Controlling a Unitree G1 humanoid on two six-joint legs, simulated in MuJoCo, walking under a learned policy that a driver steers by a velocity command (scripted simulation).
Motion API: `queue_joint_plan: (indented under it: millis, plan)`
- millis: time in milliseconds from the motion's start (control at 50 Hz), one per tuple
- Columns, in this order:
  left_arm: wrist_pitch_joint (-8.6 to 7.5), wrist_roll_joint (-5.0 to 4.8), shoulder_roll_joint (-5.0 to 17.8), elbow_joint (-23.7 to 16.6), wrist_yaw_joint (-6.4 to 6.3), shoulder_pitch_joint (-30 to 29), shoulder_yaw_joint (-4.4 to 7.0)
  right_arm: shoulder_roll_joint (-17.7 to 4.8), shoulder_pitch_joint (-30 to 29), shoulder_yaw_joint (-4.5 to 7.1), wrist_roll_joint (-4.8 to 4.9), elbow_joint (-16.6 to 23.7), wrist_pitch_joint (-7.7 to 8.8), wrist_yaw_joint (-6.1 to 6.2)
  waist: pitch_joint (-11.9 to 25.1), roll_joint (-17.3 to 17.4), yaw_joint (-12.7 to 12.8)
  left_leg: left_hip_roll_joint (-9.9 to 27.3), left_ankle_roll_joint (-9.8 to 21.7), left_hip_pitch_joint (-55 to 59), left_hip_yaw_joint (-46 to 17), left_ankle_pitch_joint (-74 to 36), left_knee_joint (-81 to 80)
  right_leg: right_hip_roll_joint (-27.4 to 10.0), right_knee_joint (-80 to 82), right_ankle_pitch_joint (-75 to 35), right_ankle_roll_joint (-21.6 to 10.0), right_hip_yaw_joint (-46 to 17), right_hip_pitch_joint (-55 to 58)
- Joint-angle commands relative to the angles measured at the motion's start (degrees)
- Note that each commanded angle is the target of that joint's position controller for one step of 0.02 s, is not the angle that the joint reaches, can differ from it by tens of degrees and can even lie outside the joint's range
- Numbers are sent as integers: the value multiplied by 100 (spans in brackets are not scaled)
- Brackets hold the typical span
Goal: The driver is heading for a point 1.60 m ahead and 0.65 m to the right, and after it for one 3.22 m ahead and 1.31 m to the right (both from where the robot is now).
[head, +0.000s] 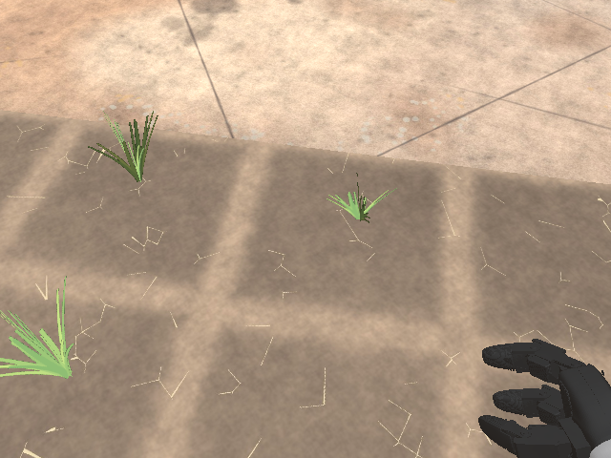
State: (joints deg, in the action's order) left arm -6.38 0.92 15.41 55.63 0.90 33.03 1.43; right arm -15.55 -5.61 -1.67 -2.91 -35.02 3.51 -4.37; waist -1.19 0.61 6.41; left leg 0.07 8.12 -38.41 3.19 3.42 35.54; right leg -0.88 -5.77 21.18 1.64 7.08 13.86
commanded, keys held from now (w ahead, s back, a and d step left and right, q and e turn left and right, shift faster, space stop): e+shift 0.80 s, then shift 0.20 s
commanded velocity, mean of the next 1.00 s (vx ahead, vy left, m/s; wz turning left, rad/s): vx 0.22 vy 0.00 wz -0.67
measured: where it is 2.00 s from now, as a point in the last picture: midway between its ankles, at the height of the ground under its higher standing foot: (423, 366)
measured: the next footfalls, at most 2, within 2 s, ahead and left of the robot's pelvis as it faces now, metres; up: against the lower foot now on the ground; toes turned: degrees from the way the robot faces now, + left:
left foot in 0.04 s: +0.23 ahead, +0.09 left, +0.00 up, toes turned +2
right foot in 0.46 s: +0.47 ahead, -0.10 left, +0.00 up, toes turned -20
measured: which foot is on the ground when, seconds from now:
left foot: up 0.00-0.02, down 0.04-0.46, up 0.48-0.88, down 0.90-1.00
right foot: down 0.00-0.02, up 0.04-0.44, down 0.46-0.90, up 0.92-1.00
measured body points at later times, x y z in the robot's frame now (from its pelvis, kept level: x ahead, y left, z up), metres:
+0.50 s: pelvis +0.33 -0.01 -0.01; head +0.36 -0.03 +0.44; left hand +0.55 +0.22 -0.10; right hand +0.40 -0.32 -0.12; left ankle +0.21 +0.10 -0.68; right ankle +0.43 -0.09 -0.72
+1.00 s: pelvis +0.45 +0.04 +0.01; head +0.48 +0.03 +0.46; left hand +0.79 +0.11 -0.05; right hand +0.35 -0.27 -0.08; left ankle +0.57 +0.09 -0.72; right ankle +0.39 -0.07 -0.67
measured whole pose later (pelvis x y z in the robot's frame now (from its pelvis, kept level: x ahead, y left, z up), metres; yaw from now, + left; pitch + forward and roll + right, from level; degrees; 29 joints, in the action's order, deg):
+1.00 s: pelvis +0.45 +0.04 +0.01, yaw -44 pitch +1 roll +0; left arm 2.7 -0.3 20.0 30.5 -1.3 7.7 5.0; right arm -17.0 8.9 4.5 -1.3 -42.6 0.5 0.5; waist -2.5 -2.3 -0.7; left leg -2.4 0.1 -18.9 -5.0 10.7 28.9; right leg 10.3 -57.3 26.7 1.1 -12.7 -29.2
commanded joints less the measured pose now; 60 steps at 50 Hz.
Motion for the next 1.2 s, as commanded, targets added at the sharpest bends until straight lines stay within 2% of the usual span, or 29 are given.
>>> queue_joint_plan:
  millis: [20,40,60,80,100,120,180,220,260,320,380,440,460,480,500,520,540,560,600,680,800,880,900,920,940,960,1000,1080,1200]
  plan:
    - [66,-44,1373,-301,-140,-450,225,-778,2211,318,-108,-433,112,208,814,-777,-1730,-409,235,3596,110,-134,-656,-1046,-3163,-7389,-605,-142,-1471]
    - [65,-84,1024,-466,-129,-401,140,-1189,3060,456,-239,-674,141,329,1529,-510,-1908,610,285,5230,-823,-170,-401,-739,-5022,-5065,-545,-272,-2711]
    - [82,-266,-31,-653,-90,493,-58,-1647,2902,567,-359,-590,170,390,2525,1125,-1063,2857,804,6912,-3511,-2435,-235,205,-7554,1247,-391,-517,-4732]
    - [150,-251,798,-606,-217,129,157,-1504,3150,645,-6,-541,107,391,3119,213,-1458,2823,927,6504,-3708,-3597,-429,198,-8050,826,-485,-1244,-4779]
    - [150,-250,729,-773,-227,-501,161,-1115,2646,542,93,-655,149,374,2011,179,-1147,2408,734,5516,-2559,-4168,-597,-95,-7570,255,-481,-1227,-4938]
    - [49,-421,719,-895,-241,-875,201,-789,2175,489,387,-535,236,305,1275,422,-1180,1997,746,4929,-1905,-3852,-958,-290,-7290,444,-206,-1355,-5364]
    - [304,-399,475,-849,-247,-792,299,-356,1449,446,241,-606,314,340,574,400,-473,1595,332,3274,-763,-3473,-1701,-610,-6753,-200,-35,-1166,-4639]
    - [475,-322,208,-993,-224,-817,293,-350,1089,470,246,-617,330,400,267,410,-235,1541,312,2651,-226,-3426,-2047,-618,-6381,-424,49,-985,-4602]
    - [493,-250,146,-1307,-190,-1237,279,-441,785,501,220,-611,300,531,-31,444,-167,1286,210,2209,408,-3323,-2252,-548,-5494,-1093,65,-744,-4592]
    - [434,-175,126,-1461,3,-1645,249,-649,896,550,283,-647,165,749,175,308,-412,953,-37,2546,1032,-3020,-1931,-243,-3863,-2688,-44,-270,-4111]
    - [487,-134,377,-1656,247,-1700,333,-919,1001,618,426,-663,-9,830,400,343,-409,1216,-184,3317,1055,-3741,-1216,6,-3322,-2582,-286,4,-3948]
    - [542,-177,958,-1696,273,-964,568,-1051,783,698,503,-499,-216,835,714,408,49,1343,-350,3440,1018,-4462,436,353,-3053,-1693,-791,101,-3127]
    - [516,-177,1189,-1591,181,-329,694,-923,676,668,521,-447,-246,775,890,27,430,1097,-556,2936,991,-3364,1740,427,-2317,-2308,-1037,-130,-2181]
    - [475,-184,1568,-1657,55,-751,742,-283,1140,504,275,-393,-219,651,530,-1583,-214,158,-878,1612,909,2151,3237,-306,-2410,-5402,-1389,-1451,-1558]
    - [386,107,1854,-2118,51,-1210,740,-327,1827,480,185,-249,-169,550,1447,-2019,-735,-954,-1236,-71,-187,3742,5182,-1478,-2071,-5412,-2914,-4543,-376]
    - [371,103,1730,-2442,107,-1556,737,-884,1676,548,273,-218,-66,453,2186,-1099,-445,-672,-1101,-199,-1302,3253,5355,-1783,-1364,-3710,-2951,-5184,-290]
    - [376,-38,1486,-2550,88,-1864,678,-1031,1162,597,359,-83,-39,432,1559,-504,-493,-507,-989,-316,-1341,2815,5004,-1589,-1190,-2753,-2634,-4758,-836]
    - [425,-192,1208,-2582,29,-2087,606,-929,952,599,263,-94,-75,476,1025,253,-677,-287,-1000,-298,-1310,2478,4523,-1298,-1145,-2253,-2254,-4258,-1566]
    - [530,-215,1057,-2691,-104,-2248,568,-828,847,610,206,-80,-201,505,804,225,-818,-128,-1034,320,-1276,2253,3499,-830,-1166,-2362,-1914,-3570,-2511]
    - [754,-157,1274,-2757,-303,-2116,691,-376,783,534,298,-197,-248,523,999,-145,-732,-399,-1294,879,-1073,1882,1730,-379,-1420,-3002,-1617,-3184,-2706]
    - [950,-170,1193,-2896,-343,-2281,704,-490,621,624,353,-240,-247,547,902,-931,-498,-510,-1249,1333,-1193,1213,515,-151,-1474,-1160,-1170,-3621,-2887]
    - [966,-181,991,-2953,-293,-2465,590,-664,1100,727,297,-418,-93,442,1003,-1164,-614,-263,-958,2259,-1012,521,-935,-93,-2120,-1492,-980,-3684,-2866]
    - [961,-167,824,-2925,-275,-2300,520,-804,1163,776,237,-422,-94,440,996,-815,-568,202,-738,2737,-1332,212,-1364,172,-2529,-742,-808,-3467,-3172]
    - [959,-88,538,-2865,-258,-1877,420,-1137,984,824,144,-263,-147,467,976,487,-286,1400,-238,3132,-2518,-348,-1660,873,-3860,1084,-512,-2601,-3758]
    - [859,-119,922,-3074,-225,-2022,529,-1371,1036,882,-41,-290,-172,466,606,1797,-254,2120,688,2651,-3925,-463,-2095,1222,-5189,1719,-192,-1943,-4607]
    - [798,-86,1363,-2882,-217,-1960,643,-1081,815,827,35,-130,-160,490,488,1163,-274,2077,784,2505,-3755,-66,-1977,834,-6035,1265,-20,-2055,-4709]
    - [877,-111,1208,-2587,-249,-2018,608,-738,731,701,239,-69,-219,546,368,374,-373,1340,317,2471,-2596,260,-1713,747,-6566,626,180,-1865,-4635]
    - [853,-172,692,-2665,-231,-2295,368,-701,1169,623,245,-215,-329,602,356,634,-647,955,332,2895,-1941,-43,-1706,615,-6054,377,336,-1446,-4646]
    - [800,-200,593,-2482,-203,-2345,284,-949,1566,685,292,-355,-447,593,563,1228,-909,1098,417,3095,-1926,-184,-1567,231,-3210,446,267,-839,-3322]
